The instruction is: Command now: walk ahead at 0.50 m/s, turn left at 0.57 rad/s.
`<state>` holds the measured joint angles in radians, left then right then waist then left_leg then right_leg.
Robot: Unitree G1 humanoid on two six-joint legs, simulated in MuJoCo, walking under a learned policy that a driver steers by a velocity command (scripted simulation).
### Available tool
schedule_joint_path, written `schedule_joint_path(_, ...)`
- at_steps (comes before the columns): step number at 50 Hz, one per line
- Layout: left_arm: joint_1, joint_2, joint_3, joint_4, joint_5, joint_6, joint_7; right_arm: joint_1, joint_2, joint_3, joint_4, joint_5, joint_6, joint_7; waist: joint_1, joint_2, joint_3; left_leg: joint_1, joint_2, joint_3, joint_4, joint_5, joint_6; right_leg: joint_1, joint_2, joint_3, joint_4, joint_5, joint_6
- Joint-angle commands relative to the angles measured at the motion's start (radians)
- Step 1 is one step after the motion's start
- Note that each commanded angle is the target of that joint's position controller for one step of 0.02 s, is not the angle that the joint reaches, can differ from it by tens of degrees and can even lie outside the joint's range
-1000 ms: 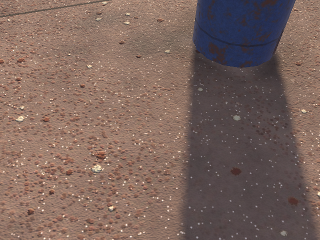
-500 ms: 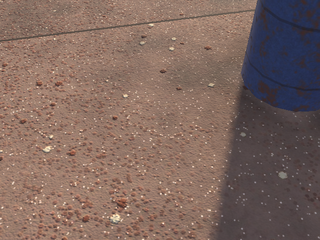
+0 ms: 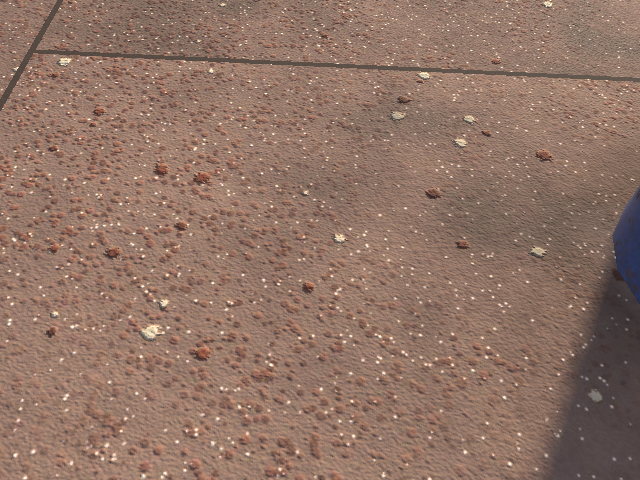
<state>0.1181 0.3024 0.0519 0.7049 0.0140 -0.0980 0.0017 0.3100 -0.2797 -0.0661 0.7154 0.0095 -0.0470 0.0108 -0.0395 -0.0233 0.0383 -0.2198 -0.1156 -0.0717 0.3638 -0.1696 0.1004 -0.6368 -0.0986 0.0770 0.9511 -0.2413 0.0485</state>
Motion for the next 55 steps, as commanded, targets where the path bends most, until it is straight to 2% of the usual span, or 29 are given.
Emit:
schedule_joint_path(1,-0.042,0.044,0.007,-0.063,0.003,-0.002,-0.001,-0.037,-0.175,-0.048,-0.074,0.008,-0.013,-0.02,0.014,0.078,-0.041,-0.067,0.201,-0.168,-0.13,0.225,0.154,0.081,0.04,-0.033,-0.208,0.209,0.026)
schedule_joint_path(4,-0.137,0.048,0.005,-0.087,-0.013,-0.011,-0.013,0.019,-0.182,-0.05,-0.054,0.013,-0.003,-0.025,-0.03,0.1,-0.041,-0.064,0.2,-0.199,-0.106,0.121,0.122,0.153,0.088,-0.032,-0.362,0.332,0.025)
schedule_joint_path(7,-0.156,0.087,0.02,-0.1,-0.022,-0.022,-0.023,0.048,-0.169,-0.049,-0.041,0.019,0.005,-0.028,-0.026,0.118,-0.044,0.028,0.235,-0.293,-0.027,0.053,0.104,0.169,0.096,0.005,-0.442,0.274,0.001)
schedule_joint_path(10,-0.041,0.12,0.043,-0.073,-0.023,-0.036,-0.022,0.02,-0.15,-0.045,-0.051,0.014,0.012,-0.029,0.048,0.153,-0.071,0.052,0.225,-0.344,0.092,0.084,0.066,0.324,0.099,-0.012,-0.505,0.185,-0.053)
schedule_joint_path(11,0.064,0.152,0.058,-0.058,-0.009,-0.042,-0.015,0.016,-0.105,-0.029,-0.061,0.008,0.009,-0.026,0.099,0.126,-0.156,0.003,0.174,-0.298,0.246,0.093,0.033,0.51,0.033,0.033,-0.501,0.171,-0.097)
schedule_joint_path(12,0.215,0.21,0.071,-0.045,-0.001,-0.039,-0.006,0.045,-0.043,-0.006,-0.08,-0.013,0.006,-0.026,0.141,-0.024,-0.3,-0.137,0.091,-0.187,0.542,-0.15,-0.012,0.769,-0.152,0.226,-0.495,0.124,-0.154)
schedule_joint_path(13,0.274,0.269,0.086,0.002,0.003,-0.025,-0.017,0.173,-0.031,0.002,-0.107,0.029,-0.004,-0.026,0.071,-0.382,-0.361,-0.483,0.014,-0.096,0.831,-0.443,-0.06,0.978,-0.336,0.728,-0.619,-0.172,-0.317)
schedule_joint_path(14,0.231,0.162,0.063,-0.021,-0.017,-0.024,-0.023,0.154,-0.132,-0.016,-0.066,0.036,-0.005,-0.03,0.099,-0.206,-0.254,-0.57,0.083,-0.135,0.932,-0.381,-0.077,0.902,-0.305,0.728,-0.672,-0.354,-0.295)
schedule_joint_path(15,0.2,0.108,0.048,-0.023,-0.016,-0.017,-0.02,0.048,-0.163,-0.025,-0.074,0.025,-0.001,-0.028,0.121,-0.11,-0.148,-0.58,0.112,-0.108,0.947,-0.288,-0.081,0.795,-0.255,0.549,-0.669,-0.302,-0.253)
schedule_joint_path(16,0.159,0.095,0.039,-0.024,-0.005,-0.012,-0.021,-0.008,-0.146,-0.023,-0.084,0.013,0.001,-0.028,0.104,-0.037,-0.089,-0.544,0.139,-0.082,0.918,-0.229,-0.085,0.681,-0.209,0.43,-0.682,-0.161,-0.238)
schedule_joint_path(17,0.134,0.076,0.032,-0.014,-0.002,-0.01,-0.021,-0.047,-0.134,-0.024,-0.097,0.002,-0.002,-0.026,0.09,-0.034,-0.047,-0.528,0.163,-0.082,0.86,-0.188,-0.085,0.607,-0.175,0.351,-0.697,-0.053,-0.242)
schedule_joint_path(19,0.125,0.06,0.025,0.0,-0.001,-0.014,-0.02,-0.035,-0.096,-0.018,-0.097,0.011,-0.002,-0.015,0.058,-0.079,-0.038,-0.456,0.188,-0.059,0.78,-0.158,-0.083,0.534,-0.13,0.245,-0.736,0.065,-0.24)
schedule_joint_path(22,0.146,0.1,0.035,0.03,-0.017,-0.019,-0.018,-0.083,-0.057,-0.002,-0.113,0.0,-0.003,-0.009,0.055,-0.066,-0.029,-0.467,0.207,-0.016,0.633,-0.113,-0.098,0.522,-0.137,0.167,-0.781,0.186,-0.275)
schedule_joint_path(25,0.161,0.132,0.042,0.051,-0.025,-0.009,-0.014,-0.169,-0.034,0.014,-0.128,-0.002,-0.015,0.002,0.082,-0.049,-0.021,-0.431,0.215,0.02,0.439,0.039,-0.104,0.518,-0.119,0.079,-0.802,0.246,-0.266)
schedule_joint_path(29,0.226,0.157,0.044,0.09,-0.038,0.007,-0.015,-0.281,-0.041,0.017,-0.151,0.009,-0.025,0.016,0.122,-0.055,-0.004,-0.345,0.18,0.061,0.261,0.155,-0.103,0.532,-0.114,0.019,-0.79,0.261,-0.24)
schedule_joint_path(32,0.255,0.172,0.047,0.118,-0.046,0.022,-0.013,-0.323,-0.062,0.011,-0.172,0.013,-0.029,0.025,0.115,-0.068,0.012,-0.324,0.166,0.064,0.191,0.103,-0.07,0.601,-0.156,0.029,-0.754,0.294,-0.22)
schedule_joint_path(34,0.236,0.187,0.05,0.125,-0.049,0.033,-0.007,-0.249,-0.091,-0.005,-0.155,0.007,-0.031,0.025,0.052,-0.069,-0.025,-0.186,0.133,0.094,0.129,0.082,-0.036,0.616,-0.149,0.0,-0.655,0.468,-0.192)
schedule_joint_path(35,0.238,0.172,0.043,0.127,-0.048,0.036,-0.005,-0.13,-0.128,-0.027,-0.115,0.0,-0.029,0.019,-0.006,-0.05,-0.101,-0.005,0.108,0.115,0.105,0.088,-0.01,0.586,-0.107,-0.045,-0.509,0.593,-0.168)
schedule_joint_path(36,0.236,0.129,0.023,0.113,-0.033,0.033,-0.003,0.033,-0.183,-0.05,-0.081,-0.009,-0.026,0.007,-0.08,-0.004,-0.217,0.269,0.21,0.006,0.132,0.096,0.037,0.429,-0.059,-0.075,-0.27,0.478,-0.13)
schedule_joint_path(37,0.318,0.02,-0.015,0.077,-0.018,0.016,-0.008,0.129,-0.292,-0.072,-0.072,-0.025,-0.019,-0.002,-0.067,0.246,-0.358,0.618,0.486,-0.428,0.081,-0.028,0.184,0.038,0.094,-0.124,0.13,-0.014,-0.056)
schedule_joint_path(38,0.301,0.072,-0.003,0.094,-0.034,0.0,-0.01,0.153,-0.218,-0.054,-0.065,-0.015,-0.017,0.0,-0.09,0.246,-0.403,0.602,0.528,-0.626,-0.034,-0.158,0.213,-0.081,0.11,0.023,0.282,-0.336,-0.061)
schedule_joint_path(39,0.226,0.141,0.02,0.072,-0.061,-0.005,-0.014,0.093,-0.174,-0.035,-0.061,-0.01,-0.022,0.002,-0.079,0.184,-0.244,0.477,0.497,-0.485,-0.055,-0.185,0.167,-0.155,0.061,0.04,0.33,-0.276,-0.073)
schedule_joint_path(40,0.178,0.136,0.02,0.062,-0.061,-0.003,-0.013,0.027,-0.139,-0.024,-0.064,-0.009,-0.025,0.004,-0.049,0.147,-0.16,0.349,0.453,-0.356,-0.081,-0.15,0.136,-0.14,0.017,0.016,0.296,-0.188,-0.076)
schedule_joint_path(41,0.159,0.125,0.022,0.063,-0.048,0.005,-0.011,-0.031,-0.105,-0.014,-0.061,-0.011,-0.03,0.008,-0.018,0.125,-0.095,0.238,0.412,-0.266,-0.121,-0.097,0.119,-0.111,-0.01,0.009,0.244,-0.121,-0.069)
schedule_joint_path(42,0.178,0.114,0.027,0.072,-0.042,0.02,-0.008,-0.07,-0.083,-0.008,-0.059,-0.017,-0.04,0.01,0.017,0.146,-0.064,0.153,0.381,-0.191,-0.159,-0.037,0.101,-0.05,-0.034,0.019,0.207,-0.067,-0.063)
schedule_joint_path(44,0.212,0.07,0.022,0.088,-0.044,0.046,-0.006,-0.1,-0.077,-0.013,-0.042,-0.022,-0.06,0.012,0.05,0.137,-0.047,0.068,0.364,-0.095,-0.212,0.064,0.1,0.013,-0.037,0.021,0.192,-0.003,-0.046)
schedule_joint_path(47,0.161,0.053,0.025,0.069,-0.041,0.06,-0.002,-0.086,-0.096,-0.023,-0.006,-0.032,-0.073,0.002,0.052,0.092,-0.013,0.073,0.363,0.016,-0.237,0.194,0.099,-0.052,-0.029,0.053,0.109,0.116,-0.029)
schedule_joint_path(51,0.059,0.031,0.017,0.038,-0.035,0.051,-0.023,-0.07,-0.119,-0.028,0.024,-0.026,-0.069,-0.013,0.023,0.075,0.013,0.105,0.337,0.149,-0.251,0.246,0.068,-0.041,-0.011,0.009,-0.123,0.317,-0.036)
schedule_joint_path(55,-0.079,0.01,0.002,-0.024,-0.033,0.049,-0.047,0.004,-0.15,-0.038,0.068,-0.013,-0.049,-0.023,-0.034,0.048,0.062,0.215,0.375,0.207,-0.238,0.277,0.058,-0.072,-0.002,-0.054,-0.27,0.328,-0.065)
